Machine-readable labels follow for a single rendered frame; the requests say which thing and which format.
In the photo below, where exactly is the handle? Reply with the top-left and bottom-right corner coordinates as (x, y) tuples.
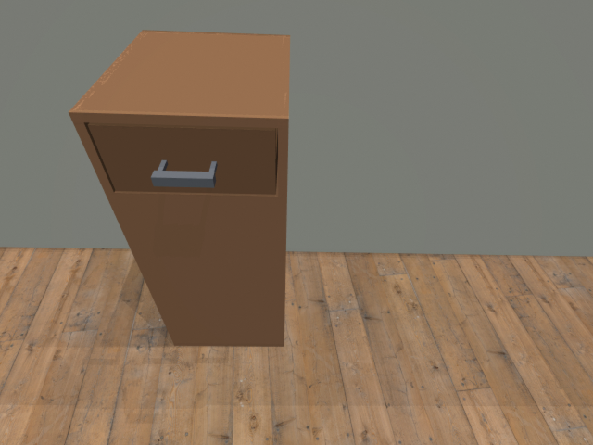
(151, 160), (218, 188)

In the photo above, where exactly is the drawer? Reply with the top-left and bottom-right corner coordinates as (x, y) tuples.
(88, 122), (278, 195)

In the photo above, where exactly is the cabinet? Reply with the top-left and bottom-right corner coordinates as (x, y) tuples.
(69, 30), (290, 347)

